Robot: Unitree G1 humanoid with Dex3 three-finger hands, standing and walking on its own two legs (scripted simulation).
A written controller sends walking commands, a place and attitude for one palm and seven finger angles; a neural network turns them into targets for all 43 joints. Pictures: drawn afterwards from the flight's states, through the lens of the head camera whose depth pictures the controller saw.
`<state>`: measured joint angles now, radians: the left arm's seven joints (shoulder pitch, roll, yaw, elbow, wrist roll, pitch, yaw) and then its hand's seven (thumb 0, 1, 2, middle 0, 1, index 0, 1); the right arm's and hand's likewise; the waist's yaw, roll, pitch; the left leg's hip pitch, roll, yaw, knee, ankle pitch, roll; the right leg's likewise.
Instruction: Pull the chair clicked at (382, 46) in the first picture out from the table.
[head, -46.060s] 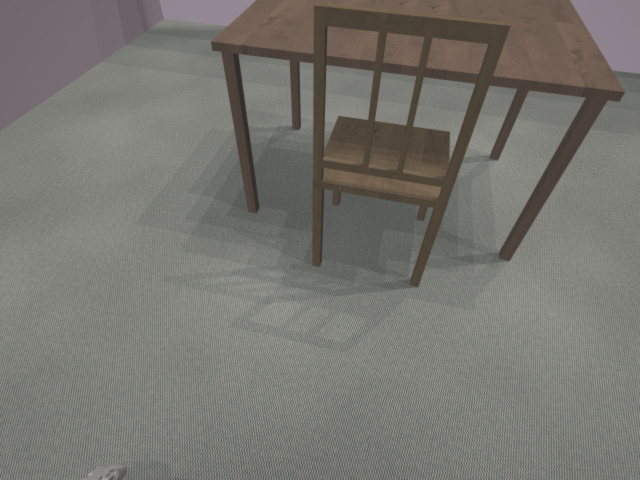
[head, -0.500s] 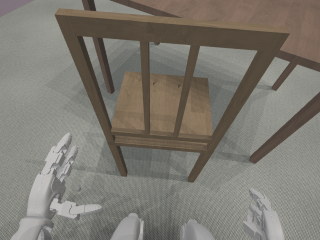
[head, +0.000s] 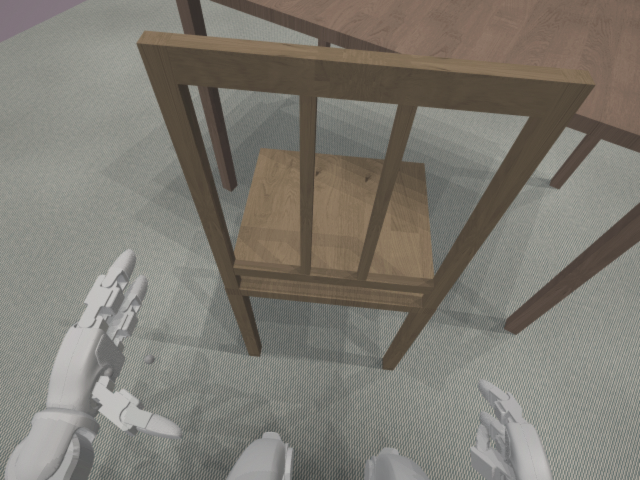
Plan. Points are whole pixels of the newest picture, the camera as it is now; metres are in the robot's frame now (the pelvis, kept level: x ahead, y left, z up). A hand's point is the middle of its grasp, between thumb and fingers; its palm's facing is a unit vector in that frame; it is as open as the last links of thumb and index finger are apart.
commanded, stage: raise the hand toward the chair's back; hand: left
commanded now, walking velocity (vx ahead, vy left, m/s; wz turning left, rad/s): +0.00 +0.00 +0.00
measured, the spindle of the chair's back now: (306, 205) +0.47 +0.05 +0.03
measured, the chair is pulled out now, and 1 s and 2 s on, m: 0.18 0.18 0.18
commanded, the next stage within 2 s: aim the fingers beside a spindle in 0.50 s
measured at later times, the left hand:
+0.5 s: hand (160, 356) +0.24 +0.20 +0.04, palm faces -0.01 -1.00 -0.06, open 16.9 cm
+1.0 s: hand (174, 338) +0.27 +0.19 +0.03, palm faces -0.02 -1.00 -0.05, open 16.9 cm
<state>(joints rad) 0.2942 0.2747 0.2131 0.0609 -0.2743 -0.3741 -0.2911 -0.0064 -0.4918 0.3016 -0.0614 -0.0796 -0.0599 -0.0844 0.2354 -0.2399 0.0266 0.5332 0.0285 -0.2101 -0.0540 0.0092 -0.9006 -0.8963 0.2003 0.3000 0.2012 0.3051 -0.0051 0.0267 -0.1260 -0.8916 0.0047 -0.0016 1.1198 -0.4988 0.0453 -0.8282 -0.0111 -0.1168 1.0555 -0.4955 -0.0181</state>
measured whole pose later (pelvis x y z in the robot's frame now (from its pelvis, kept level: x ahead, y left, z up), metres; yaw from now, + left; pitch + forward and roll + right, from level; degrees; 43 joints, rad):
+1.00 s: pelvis +0.00 -0.02 -0.01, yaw +0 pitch +17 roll -2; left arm 0.16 0.27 0.24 0.20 -0.28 -0.41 -0.32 -0.01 -0.50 0.30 -0.06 -0.08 -0.06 -0.08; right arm 0.23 -0.26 0.01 0.56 0.03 -0.22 -0.05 0.01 -0.90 -0.90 0.20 0.30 0.20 0.30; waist -0.02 0.03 -0.13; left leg -0.94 0.02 -0.01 1.15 -0.51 0.02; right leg -0.89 0.00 -0.12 1.10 -0.51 -0.04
